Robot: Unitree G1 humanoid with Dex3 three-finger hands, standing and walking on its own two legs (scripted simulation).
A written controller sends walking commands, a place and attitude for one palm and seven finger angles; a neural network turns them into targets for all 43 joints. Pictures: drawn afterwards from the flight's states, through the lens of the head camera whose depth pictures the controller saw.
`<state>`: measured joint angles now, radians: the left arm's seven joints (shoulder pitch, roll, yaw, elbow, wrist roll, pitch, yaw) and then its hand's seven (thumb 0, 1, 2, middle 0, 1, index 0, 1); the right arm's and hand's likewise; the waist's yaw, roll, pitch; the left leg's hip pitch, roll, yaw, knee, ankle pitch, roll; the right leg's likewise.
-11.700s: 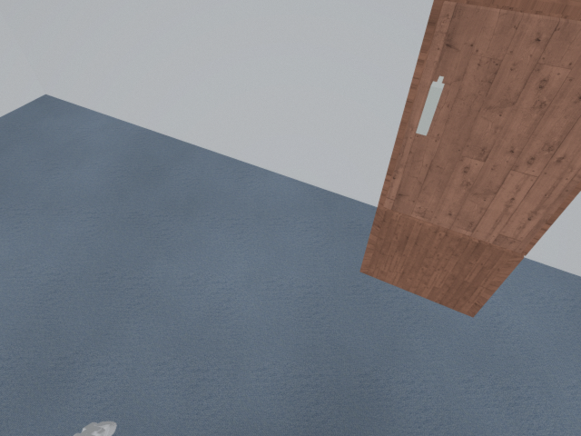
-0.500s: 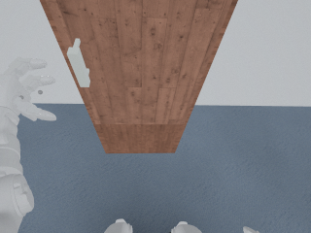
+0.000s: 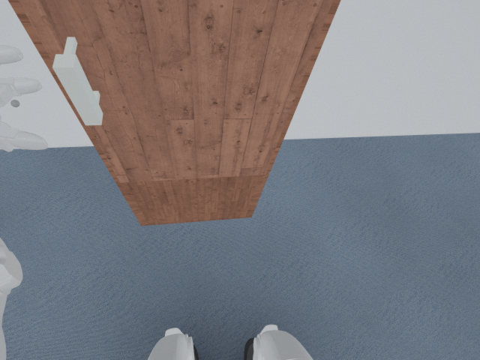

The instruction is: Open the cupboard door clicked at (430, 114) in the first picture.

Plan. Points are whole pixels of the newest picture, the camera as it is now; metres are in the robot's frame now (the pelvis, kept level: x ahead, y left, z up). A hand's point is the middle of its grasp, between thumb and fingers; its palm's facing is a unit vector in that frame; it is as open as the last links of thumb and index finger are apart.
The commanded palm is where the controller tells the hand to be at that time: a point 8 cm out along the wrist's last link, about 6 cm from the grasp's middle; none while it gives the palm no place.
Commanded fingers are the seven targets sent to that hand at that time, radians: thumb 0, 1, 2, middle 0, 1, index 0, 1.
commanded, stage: move the hooked fingers beside the handle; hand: left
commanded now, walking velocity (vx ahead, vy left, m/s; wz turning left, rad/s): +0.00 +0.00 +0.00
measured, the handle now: (83, 83) +0.53 +0.22 +0.09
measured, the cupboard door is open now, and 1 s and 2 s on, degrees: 0 0 0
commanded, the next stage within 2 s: slide the fingers in behind the handle in 0.74 s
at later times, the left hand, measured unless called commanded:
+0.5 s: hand (13, 112) +0.47 +0.29 +0.10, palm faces +0.03 -1.00 -0.02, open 14.0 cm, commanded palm +0.45 +0.33 +0.09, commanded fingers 0.00 -0.50 0.30 -0.30 -1.20 -0.30 -1.20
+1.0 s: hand (29, 106) +0.48 +0.28 +0.10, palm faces +0.01 -1.00 -0.02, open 14.0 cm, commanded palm +0.46 +0.32 +0.09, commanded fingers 0.00 -0.50 0.30 -0.30 -1.20 -0.30 -1.20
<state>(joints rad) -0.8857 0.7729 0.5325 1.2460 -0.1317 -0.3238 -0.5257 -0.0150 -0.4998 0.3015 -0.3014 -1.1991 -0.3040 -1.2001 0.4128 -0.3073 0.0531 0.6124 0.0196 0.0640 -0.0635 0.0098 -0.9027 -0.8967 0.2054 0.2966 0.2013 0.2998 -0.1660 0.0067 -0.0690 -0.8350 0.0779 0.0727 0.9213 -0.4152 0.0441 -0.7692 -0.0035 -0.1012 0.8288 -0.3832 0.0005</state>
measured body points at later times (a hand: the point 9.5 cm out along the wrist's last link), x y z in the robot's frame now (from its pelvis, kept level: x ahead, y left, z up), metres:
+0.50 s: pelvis +0.01 +0.01 +0.00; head +0.12 +0.04 +0.44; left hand +0.46 +0.35 +0.10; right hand +0.04 -0.27 -0.10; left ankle +0.01 +0.09 -0.69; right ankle +0.00 -0.13 -0.69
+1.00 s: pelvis +0.00 +0.00 +0.00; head +0.12 +0.03 +0.43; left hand +0.47 +0.33 +0.10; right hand +0.00 -0.28 -0.10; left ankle +0.01 +0.09 -0.69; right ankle +0.00 -0.13 -0.69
